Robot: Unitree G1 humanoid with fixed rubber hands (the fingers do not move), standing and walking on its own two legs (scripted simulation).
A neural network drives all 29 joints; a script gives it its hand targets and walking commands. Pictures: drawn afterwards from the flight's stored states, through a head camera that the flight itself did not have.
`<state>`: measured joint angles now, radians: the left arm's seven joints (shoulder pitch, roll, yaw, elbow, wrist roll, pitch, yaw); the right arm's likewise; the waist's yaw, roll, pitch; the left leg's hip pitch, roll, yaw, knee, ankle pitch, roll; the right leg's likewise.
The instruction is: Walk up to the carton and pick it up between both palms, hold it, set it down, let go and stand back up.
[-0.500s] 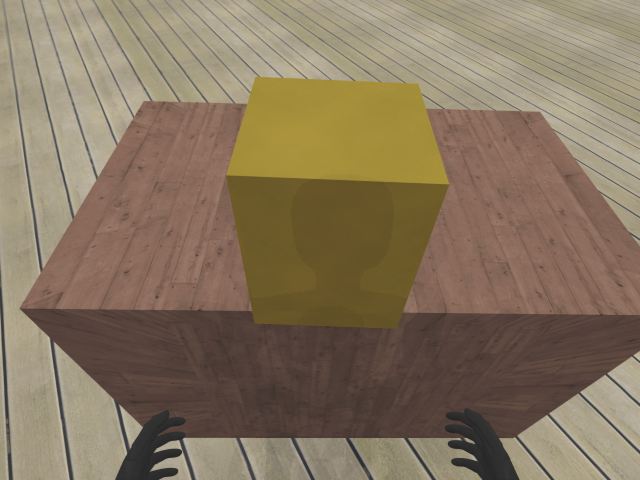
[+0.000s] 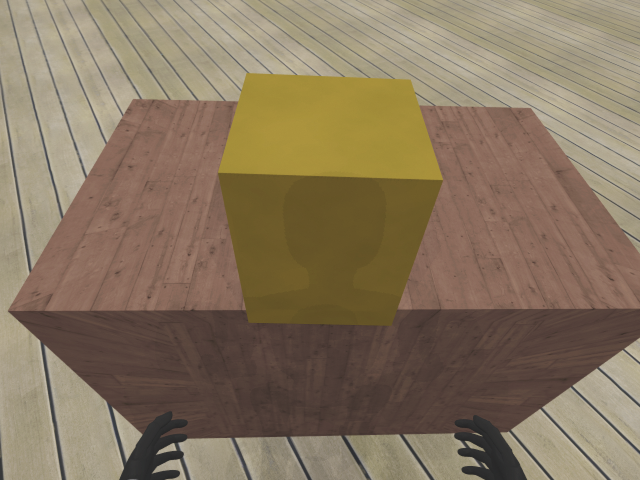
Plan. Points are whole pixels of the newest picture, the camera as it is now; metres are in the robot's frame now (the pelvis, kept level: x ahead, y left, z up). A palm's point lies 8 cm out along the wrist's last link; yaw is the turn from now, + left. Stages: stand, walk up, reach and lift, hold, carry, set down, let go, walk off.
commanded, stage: let go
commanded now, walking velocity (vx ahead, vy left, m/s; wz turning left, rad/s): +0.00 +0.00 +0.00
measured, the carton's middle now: (324, 208) +0.46 +0.00 +0.09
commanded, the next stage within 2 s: stand in 0.04 s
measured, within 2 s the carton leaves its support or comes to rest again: neither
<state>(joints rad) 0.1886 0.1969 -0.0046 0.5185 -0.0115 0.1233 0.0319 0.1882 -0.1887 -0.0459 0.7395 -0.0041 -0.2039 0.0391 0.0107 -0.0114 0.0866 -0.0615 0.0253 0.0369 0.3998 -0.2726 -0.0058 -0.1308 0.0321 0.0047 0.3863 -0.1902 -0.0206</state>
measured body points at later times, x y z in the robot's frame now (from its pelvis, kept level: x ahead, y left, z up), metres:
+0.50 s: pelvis +0.00 +0.01 +0.00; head +0.00 +0.02 +0.45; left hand +0.03 +0.26 -0.14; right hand +0.05 -0.23 -0.14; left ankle -0.03 +0.12 -0.74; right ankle +0.01 -0.11 -0.74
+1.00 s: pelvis -0.01 +0.02 +0.00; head -0.02 +0.03 +0.45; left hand -0.07 +0.23 -0.16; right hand -0.03 -0.20 -0.16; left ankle -0.03 +0.12 -0.74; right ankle +0.02 -0.11 -0.74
